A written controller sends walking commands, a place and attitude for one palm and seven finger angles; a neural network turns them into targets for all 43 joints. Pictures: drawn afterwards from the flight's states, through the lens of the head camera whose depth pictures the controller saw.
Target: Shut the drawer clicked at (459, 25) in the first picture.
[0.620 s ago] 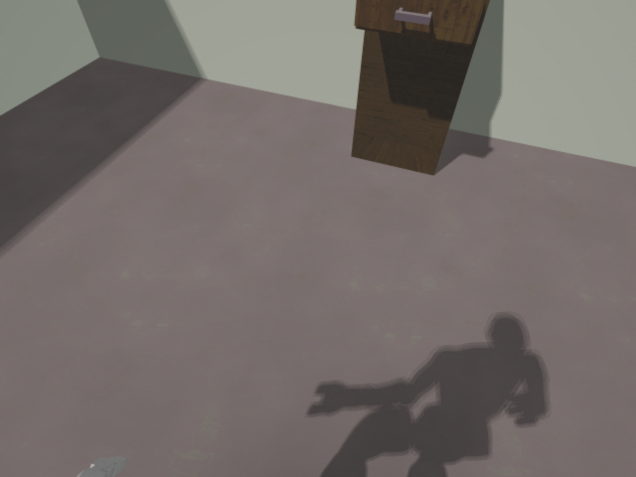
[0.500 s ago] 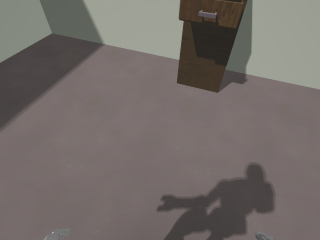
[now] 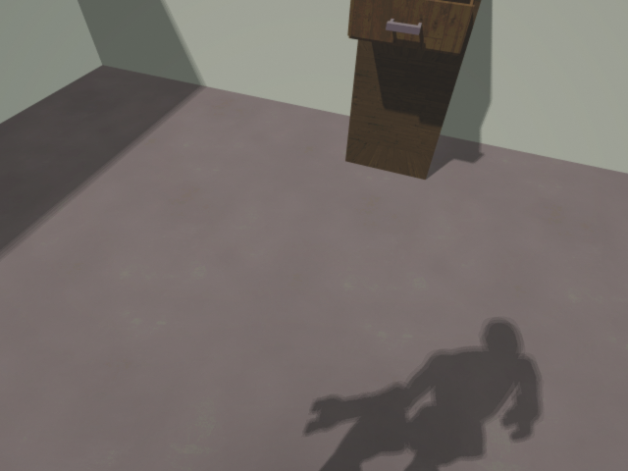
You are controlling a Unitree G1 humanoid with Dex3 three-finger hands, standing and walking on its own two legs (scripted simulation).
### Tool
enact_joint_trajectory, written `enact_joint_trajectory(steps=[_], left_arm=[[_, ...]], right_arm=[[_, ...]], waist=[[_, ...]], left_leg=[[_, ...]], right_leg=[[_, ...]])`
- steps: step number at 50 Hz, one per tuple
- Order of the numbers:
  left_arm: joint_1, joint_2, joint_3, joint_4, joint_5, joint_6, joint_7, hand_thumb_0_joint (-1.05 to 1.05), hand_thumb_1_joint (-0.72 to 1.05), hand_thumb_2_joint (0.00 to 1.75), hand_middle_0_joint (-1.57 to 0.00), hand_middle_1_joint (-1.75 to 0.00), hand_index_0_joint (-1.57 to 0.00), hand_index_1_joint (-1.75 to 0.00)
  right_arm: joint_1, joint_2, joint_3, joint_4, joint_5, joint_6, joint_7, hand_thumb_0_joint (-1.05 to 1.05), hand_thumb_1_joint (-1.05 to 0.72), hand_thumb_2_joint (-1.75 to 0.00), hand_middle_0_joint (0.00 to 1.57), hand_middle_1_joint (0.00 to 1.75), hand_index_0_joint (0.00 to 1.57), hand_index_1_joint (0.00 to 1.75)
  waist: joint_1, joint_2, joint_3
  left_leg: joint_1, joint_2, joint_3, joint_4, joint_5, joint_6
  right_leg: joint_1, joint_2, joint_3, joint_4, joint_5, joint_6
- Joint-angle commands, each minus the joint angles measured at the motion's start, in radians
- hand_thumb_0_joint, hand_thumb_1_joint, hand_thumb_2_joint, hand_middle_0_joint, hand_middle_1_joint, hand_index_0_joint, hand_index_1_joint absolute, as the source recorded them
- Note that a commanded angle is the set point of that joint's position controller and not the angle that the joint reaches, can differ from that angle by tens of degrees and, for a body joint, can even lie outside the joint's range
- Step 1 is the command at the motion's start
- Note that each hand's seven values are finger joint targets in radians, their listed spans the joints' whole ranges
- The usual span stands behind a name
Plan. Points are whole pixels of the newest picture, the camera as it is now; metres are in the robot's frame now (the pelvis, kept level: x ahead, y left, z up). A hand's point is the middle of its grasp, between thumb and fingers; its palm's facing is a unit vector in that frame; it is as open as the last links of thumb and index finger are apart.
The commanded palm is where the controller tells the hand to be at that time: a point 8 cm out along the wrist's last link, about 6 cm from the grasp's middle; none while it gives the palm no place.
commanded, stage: stand and wait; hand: left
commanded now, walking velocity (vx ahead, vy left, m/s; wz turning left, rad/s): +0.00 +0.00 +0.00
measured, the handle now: (404, 25) +1.39 -0.21 +0.04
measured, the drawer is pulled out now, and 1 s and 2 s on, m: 0.28 0.28 0.28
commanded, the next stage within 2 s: look at it before walking up in 0.30 s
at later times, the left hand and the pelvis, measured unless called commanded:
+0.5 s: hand out of the picture +0.06 +0.23 -0.16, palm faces -0.04 -0.94 -0.33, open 7.4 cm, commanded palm none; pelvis -0.01 -0.01 +0.00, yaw +0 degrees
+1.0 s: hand out of the picture +0.07 +0.24 -0.16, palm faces -0.04 -0.94 -0.33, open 7.4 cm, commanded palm none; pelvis +0.00 -0.01 +0.00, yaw +0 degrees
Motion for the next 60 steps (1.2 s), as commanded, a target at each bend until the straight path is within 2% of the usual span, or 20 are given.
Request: enact_joint_trajectory(steps=[1, 6, 10, 21, 45, 51, 52, 53, 55, 56, 58, 60], left_arm=[[-0.064, 0.2, 0.04, -0.068, 0.001, -0.027, 0.008, 0.0, 0.9, 0.9, -0.2, -0.3, -0.2, -0.3], [-0.063, 0.2, 0.039, -0.06, 0.002, -0.026, 0.007, 0.0, 0.9, 0.9, -0.2, -0.3, -0.2, -0.3], [-0.06, 0.202, 0.04, -0.056, 0.002, -0.03, 0.007, 0.0, 0.9, 0.9, -0.2, -0.3, -0.2, -0.3], [-0.063, 0.2, 0.039, -0.054, 0.003, -0.033, 0.007, 0.0, 0.9, 0.9, -0.2, -0.3, -0.2, -0.3], [-0.061, 0.201, 0.039, -0.051, 0.003, -0.034, 0.006, 0.0, 0.9, 0.9, -0.2, -0.3, -0.2, -0.3], [-0.061, 0.202, 0.039, -0.05, 0.003, -0.036, 0.007, 0.0, 0.9, 0.9, -0.2, -0.3, -0.2, -0.3], [-0.028, 0.133, 0.025, -0.033, 0.001, -0.028, 0.009, 0.0, 0.9, 0.9, -0.2, -0.3, -0.2, -0.3], [0.011, 0.078, 0.014, -0.019, 0.002, -0.015, 0.01, 0.0, 0.9, 0.9, -0.2, -0.3, -0.2, -0.3], [0.04, 0.078, 0.02, -0.024, 0.009, 0.001, 0.0, 0.0, 0.9, 0.9, -0.2, -0.3, -0.2, -0.3], [0.049, 0.081, 0.025, -0.033, 0.012, 0.004, -0.007, 0.0, 0.9, 0.9, -0.2, -0.3, -0.2, -0.3], [0.073, 0.071, 0.036, -0.052, 0.015, 0.003, -0.016, 0.0, 0.9, 0.9, -0.2, -0.3, -0.2, -0.3], [0.101, 0.049, 0.043, -0.068, 0.016, -0.007, -0.023, 0.0, 0.9, 0.9, -0.2, -0.3, -0.2, -0.3]], right_arm=[[-0.069, -0.212, -0.035, -0.065, 0.005, -0.026, -0.01, 0.0, -0.9, -0.9, 0.2, 0.3, 0.2, 0.3], [-0.061, -0.214, -0.033, -0.054, 0.005, -0.026, -0.008, 0.0, -0.9, -0.9, 0.2, 0.3, 0.2, 0.3], [-0.053, -0.212, -0.033, -0.048, 0.006, -0.027, -0.008, 0.0, -0.9, -0.9, 0.2, 0.3, 0.2, 0.3], [-0.052, -0.207, -0.032, -0.041, 0.006, -0.025, -0.006, 0.0, -0.9, -0.9, 0.2, 0.3, 0.2, 0.3], [-0.058, -0.211, -0.03, -0.038, 0.007, -0.025, -0.007, 0.0, -0.9, -0.9, 0.2, 0.3, 0.2, 0.3], [-0.059, -0.209, -0.031, -0.037, 0.007, -0.026, -0.008, 0.0, -0.9, -0.9, 0.2, 0.3, 0.2, 0.3], [-0.034, -0.14, -0.013, -0.022, 0.004, -0.019, -0.006, 0.0, -0.9, -0.9, 0.2, 0.3, 0.2, 0.3], [0.005, -0.084, -0.001, -0.009, -0.001, -0.009, -0.003, 0.0, -0.9, -0.9, 0.2, 0.3, 0.2, 0.3], [0.038, -0.086, -0.009, -0.009, -0.007, 0.002, 0.0, 0.0, -0.9, -0.9, 0.2, 0.3, 0.2, 0.3], [0.044, -0.094, -0.016, -0.017, -0.009, 0.004, 0.001, 0.0, -0.9, -0.9, 0.2, 0.3, 0.2, 0.3], [0.061, -0.107, -0.026, -0.033, -0.01, 0.001, 0.001, 0.0, -0.9, -0.9, 0.2, 0.3, 0.2, 0.3], [0.097, -0.114, -0.038, -0.042, -0.008, -0.008, -0.001, 0.0, -0.9, -0.9, 0.2, 0.3, 0.2, 0.3]], waist=[[0.0, 0.015, -0.055], [0.001, 0.013, -0.038], [0.0, 0.003, -0.061], [-0.002, -0.003, -0.052], [-0.002, 0.018, -0.071], [-0.003, 0.005, -0.08], [-0.001, -0.005, -0.091], [-0.002, 0.0, -0.088], [-0.001, 0.013, -0.006], [0.001, 0.009, 0.034], [0.001, 0.032, 0.078], [-0.005, 0.067, 0.073]], left_leg=[[-0.005, 0.127, -0.103, -0.092, 0.122, 0.025], [-0.022, 0.128, -0.111, -0.11, 0.071, 0.025], [-0.009, 0.129, -0.106, -0.101, 0.091, 0.023], [-0.005, 0.127, -0.101, -0.1, 0.087, 0.017], [0.021, 0.137, -0.094, -0.104, 0.141, 0.014], [0.032, 0.137, -0.093, -0.101, 0.17, 0.014], [0.042, 0.138, -0.076, -0.093, 0.13, 0.004], [0.039, 0.131, -0.059, -0.08, 0.04, -0.007], [-0.021, 0.131, -0.062, -0.094, -0.214, 0.001], [-0.056, 0.136, -0.07, -0.101, -0.3, 0.008], [-0.079, 0.158, -0.091, -0.102, -0.372, 0.028], [-0.05, 0.199, -0.128, -0.097, -0.373, 0.059]], right_leg=[[-0.009, -0.094, 0.081, -0.068, 0.112, -0.049], [-0.023, -0.091, 0.085, -0.08, 0.058, -0.048], [-0.017, -0.096, 0.091, -0.084, 0.074, -0.05], [-0.035, -0.097, 0.104, -0.099, 0.07, -0.053], [-0.01, -0.094, 0.096, -0.094, 0.142, -0.051], [0.0, -0.097, 0.094, -0.093, 0.175, -0.051], [-0.001, -0.095, 0.093, -0.094, 0.133, -0.042], [-0.016, -0.085, 0.097, -0.086, 0.024, -0.038], [-0.097, -0.059, 0.115, -0.08, -0.217, -0.048], [-0.131, -0.045, 0.123, -0.07, -0.278, -0.055], [-0.183, -0.018, 0.121, -0.019, -0.304, -0.067], [-0.224, 0.009, 0.101, 0.07, -0.265, -0.074]])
